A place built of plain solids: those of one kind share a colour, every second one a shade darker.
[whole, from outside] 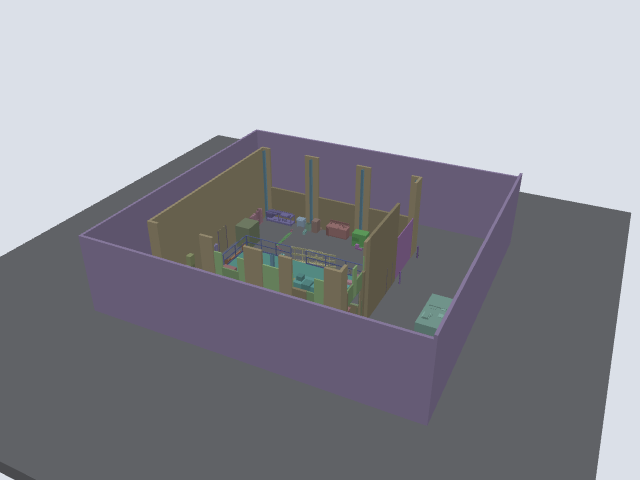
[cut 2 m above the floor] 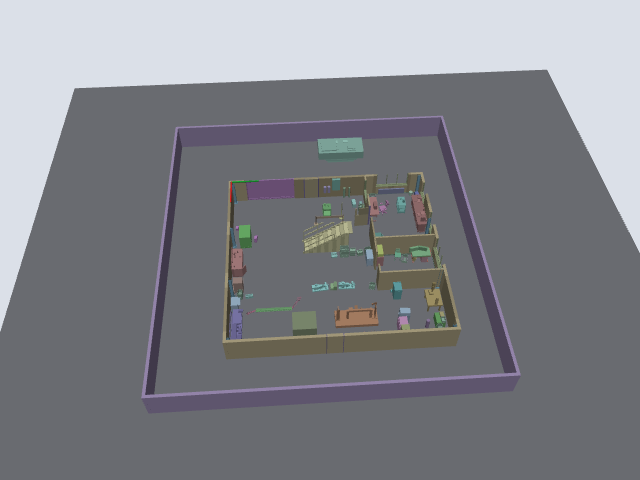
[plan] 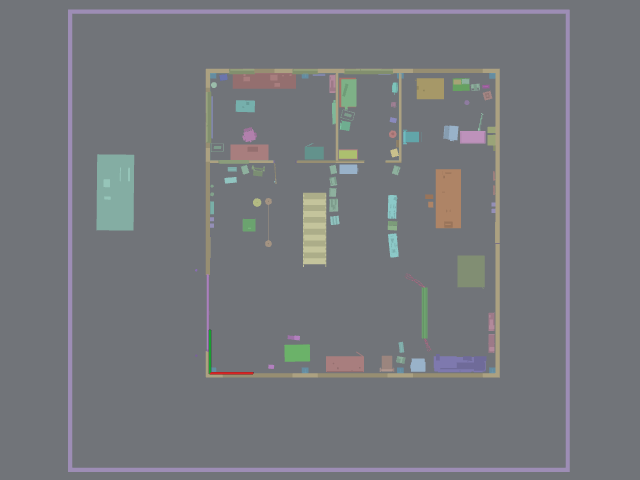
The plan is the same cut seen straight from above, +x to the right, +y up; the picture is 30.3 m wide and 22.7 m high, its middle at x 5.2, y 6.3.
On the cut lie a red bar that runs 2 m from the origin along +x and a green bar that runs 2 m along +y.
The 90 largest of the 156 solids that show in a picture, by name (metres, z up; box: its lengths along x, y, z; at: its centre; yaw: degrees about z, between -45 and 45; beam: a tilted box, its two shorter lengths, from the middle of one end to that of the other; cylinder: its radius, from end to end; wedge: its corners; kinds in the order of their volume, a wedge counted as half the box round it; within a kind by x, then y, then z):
{
 "yard_bound_1": {"box": [0.2, 21.87, 6.25], "at": [-6.62, 6.27, 3.08]},
 "yard_bound_2": {"box": [23.73, 0.2, 5.95], "at": [5.15, -4.57, 2.93]},
 "yard_bound_3": {"box": [23.73, 0.2, 5.95], "at": [5.15, 17.1, 2.93]},
 "yard_bound_4": {"box": [0.2, 21.87, 5.95], "at": [16.92, 6.27, 2.93]},
 "wall_1": {"box": [0.2, 1.26, 6.45], "at": [-0.1, 0.42, 3.17]},
 "wall_2": {"box": [0.2, 5.36, 6.45], "at": [-0.1, 7.33, 3.17]},
 "wall_3": {"box": [0.2, 0.66, 6.45], "at": [-0.1, 10.32, 3.17]},
 "wall_4": {"box": [0.2, 0.26, 4.4], "at": [-0.1, 10.78, 2.15]},
 "wall_5": {"box": [0.2, 0.21, 4.4], "at": [-0.1, 13.4, 2.15]},
 "wall_6": {"box": [0.2, 0.91, 6.45], "at": [-0.1, 13.95, 3.17]},
 "wall_7": {"box": [0.81, 0.2, 6.45], "at": [0.2, -0.1, 3.17]},
 "wall_8": {"box": [1.11, 0.2, 6.45], "at": [0.35, 14.3, 3.17]},
 "wall_9": {"box": [1.46, 0.06, 1.05], "at": [1.12, 10.03, 0.47]},
 "wall_10": {"box": [3.31, 0.2, 2.95], "at": [2.25, -0.1, 1.43]},
 "wall_11": {"box": [0.96, 0.2, 4.4], "at": [2.58, 14.3, 2.15]},
 "wall_12": {"box": [0.86, 0.2, 6.45], "at": [3.48, 14.3, 3.17]},
 "wall_13": {"box": [1.21, 0.2, 6.45], "at": [4.5, -0.1, 3.17]},
 "wall_14": {"box": [1.92, 0.06, 3.05], "at": [5.05, 10.03, 1.48]},
 "wall_15": {"box": [1.98, 0.06, 3.17], "at": [5.08, 9.97, 1.53]},
 "wall_16": {"box": [0.91, 0.2, 6.45], "at": [5.55, 14.3, 3.17]},
 "wall_17": {"box": [0.06, 4.2, 3.05], "at": [5.97, 12.1, 1.48]},
 "wall_18": {"box": [0.06, 4.2, 3.05], "at": [6.03, 12.1, 1.48]},
 "wall_19": {"box": [0.36, 0.2, 6.45], "at": [6.17, 14.3, 3.17]},
 "wall_20": {"box": [1.36, 0.06, 3.17], "at": [6.62, 9.97, 1.53]},
 "wall_21": {"box": [3.31, 0.2, 2.95], "at": [6.75, -0.1, 1.43]},
 "wall_22": {"box": [0.76, 0.06, 3.17], "at": [8.68, 9.97, 1.53]},
 "wall_23": {"box": [0.36, 0.2, 6.45], "at": [8.82, 14.3, 3.17]},
 "wall_24": {"box": [0.06, 4.2, 3.05], "at": [8.97, 12.1, 1.48]},
 "wall_25": {"box": [1.21, 0.2, 6.45], "at": [9.0, -0.1, 3.17]},
 "wall_26": {"box": [0.06, 4.26, 3.17], "at": [9.03, 12.07, 1.53]},
 "wall_27": {"box": [0.61, 0.2, 6.45], "at": [9.3, 14.3, 3.17]},
 "wall_28": {"box": [3.31, 0.2, 2.95], "at": [11.25, -0.1, 1.43]},
 "wall_29": {"box": [3.31, 0.2, 2.95], "at": [11.25, 14.3, 1.43]},
 "wall_30": {"box": [0.81, 0.2, 6.45], "at": [13.3, -0.1, 3.17]},
 "wall_31": {"box": [0.81, 0.2, 6.45], "at": [13.3, 14.3, 3.17]},
 "wall_32": {"box": [0.2, 14.6, 6.45], "at": [13.6, 7.1, 3.17]},
 "raised_floor_deck_1": {"box": [9.12, 4.32, 0.2], "at": [4.53, 12.07, 3.1]},
 "beyond_skip_1": {"box": [1.25, 2.13, 1.2], "at": [-4.48, 8.54, 0.54], "yaw": -0.5},
 "beyond_skip_2": {"box": [1.76, 3.59, 0.68], "at": [-4.48, 8.55, 0.9], "yaw": -0.5},
 "beyond_skip_3": {"box": [1.26, 1.21, 0.08], "at": [-4.47, 7.59, 1.28], "yaw": -0.5},
 "air_handler_1": {"box": [2.58, 0.94, 1.3], "at": [1.98, 13.43, 3.8]},
 "air_handler_2": {"box": [0.54, 0.62, 1.44], "at": [2.31, 13.74, 3.87]},
 "climate_chamber_1": {"box": [1.3, 1.5, 1.82], "at": [12.35, 4.81, 0.99]},
 "wall_over_deck_1": {"box": [0.1, 1.26, 1.16], "at": [-0.06, 11.25, 3.76]},
 "wall_over_deck_2": {"box": [0.1, 0.51, 2.22], "at": [-0.06, 12.07, 4.29]},
 "wall_over_deck_3": {"box": [0.1, 1.26, 1.16], "at": [-0.06, 12.9, 3.76]},
 "wall_over_deck_4": {"box": [1.61, 0.1, 2.22], "at": [0.78, 14.26, 4.29]},
 "wall_over_deck_5": {"box": [1.56, 0.1, 1.16], "at": [2.3, 14.26, 3.76]},
 "wall_over_deck_6": {"box": [3.01, 0.1, 2.22], "at": [4.53, 14.26, 4.29]},
 "wall_over_deck_7": {"box": [0.96, 0.1, 2.22], "at": [6.45, 14.26, 4.29]},
 "wall_over_deck_8": {"box": [1.26, 0.1, 1.16], "at": [7.5, 14.26, 3.76]},
 "wall_over_deck_9": {"box": [1.02, 0.1, 2.22], "at": [8.58, 14.26, 4.29]},
 "test_desk_1": {"box": [1.2, 0.6, 0.86], "at": [12.43, 11.16, 0.38]},
 "test_desk_2": {"box": [1.08, 0.52, 1.05], "at": [12.43, 11.16, 0.48]},
 "lab_bench_1": {"box": [3.0, 0.75, 0.08], "at": [2.57, 13.82, 0.86]},
 "lab_bench_2": {"box": [0.5, 0.5, 0.69], "at": [3.8, 13.77, 0.46]},
 "lab_bench_3": {"box": [0.9, 0.56, 0.78], "at": [5.93, 0.49, 0.49]},
 "lab_bench_4": {"box": [0.9, 0.56, 0.78], "at": [6.83, 0.49, 0.49]},
 "load_frame_1": {"box": [1.2, 2.8, 0.3], "at": [11.27, 8.25, 0.1]},
 "pallet_load_1": {"box": [1.19, 0.8, 1.06], "at": [4.13, 0.95, 0.63], "yaw": 1.0},
 "filing_lateral_1": {"box": [0.9, 0.48, 1.05], "at": [6.54, 10.35, 0.48]},
 "filing_lateral_2": {"box": [0.9, 0.48, 1.05], "at": [7.87, 13.91, 3.68]},
 "roller_shutter_1": {"box": [0.06, 3.46, 3.55], "at": [-0.12, 2.85, 1.73]},
 "roll_cab_1": {"box": [0.85, 0.46, 0.75], "at": [6.54, 9.65, 0.49]},
 "roll_cab_2": {"box": [0.68, 0.46, 0.67], "at": [9.85, 0.29, 0.44]},
 "roll_cab_3": {"box": [0.42, 0.66, 0.31], "at": [11.52, 11.36, 0.94], "yaw": -4.8},
 "fitters_bench_1": {"box": [1.1, 0.56, 0.12], "at": [11.12, 0.52, 0.85]},
 "fitters_bench_2": {"box": [2.44, 0.69, 0.15], "at": [11.82, 0.42, 0.15]},
 "fitters_bench_3": {"box": [2.11, 0.32, 0.17], "at": [11.94, 0.35, 0.81]},
 "safety_cabinet_1": {"box": [0.9, 0.6, 0.66], "at": [4.93, 10.41, 0.37]},
 "spill_kit_1": {"box": [0.62, 0.51, 1.12], "at": [9.57, 11.17, 0.51]},
 "wheelie_bin_1": {"box": [0.51, 0.62, 1.12], "at": [8.37, 0.52, 0.51]},
 "crate_1": {"box": [0.8, 0.6, 0.65], "at": [11.88, 13.65, 0.28], "yaw": 0.9},
 "stair_openriser_1": {"box": [1.1, 0.3, 0.23], "at": [4.95, 5.3, 0.06]},
 "stair_openriser_2": {"box": [1.1, 0.3, 0.18], "at": [4.95, 5.58, 0.26]},
 "stair_openriser_3": {"box": [1.1, 0.3, 0.18], "at": [4.95, 5.86, 0.44]},
 "piece_1": {"box": [1.3, 1.0, 0.15], "at": [10.42, 13.45, 0.76]},
 "door_leaf_1": {"box": [0.044, 1.0, 2.15], "at": [0.0, 5.95, 1.02]},
 "door_leaf_2": {"box": [0.044, 1.0, 2.15], "at": [13.5, 6.65, 1.02]},
 "boiler_1": {"box": [0.38, 0.5, 0.78], "at": [13.31, 11.02, 1.68]},
 "pump_set_1": {"box": [0.41, 1.11, 0.15], "at": [8.62, 7.87, 0.02], "yaw": -1.5},
 "pump_set_2": {"box": [0.41, 1.11, 0.15], "at": [8.67, 6.04, 0.02], "yaw": 5.7},
 "distribution_board_1": {"box": [0.18, 0.6, 1.1], "at": [0.09, 7.82, 1.4]},
 "desk_load_lived_1": {"box": [0.72, 1.3, 0.12], "at": [6.57, 13.26, 0.79]},
 "radiator_1": {"box": [0.1, 2.0, 0.5], "at": [0.09, 12.1, 0.4]},
 "cab_top_wide_1": {"box": [0.86, 0.4, 0.28], "at": [6.52, 10.35, 1.16]},
 "desk_tleg_1": {"box": [0.8, 1.4, 0.07], "at": [6.51, 13.28, 0.69]},
 "lab_coats_1": {"box": [0.16, 0.52, 0.86], "at": [5.86, 12.07, 1.13]},
 "pedal_bin_1": {"box": [0.35, 0.28, 0.66], "at": [0.64, 13.99, 0.28], "yaw": 7.7},
 "toolbox_1": {"box": [0.57, 0.27, 0.39], "at": [0.97, 9.12, 0.15], "yaw": 5.4}
}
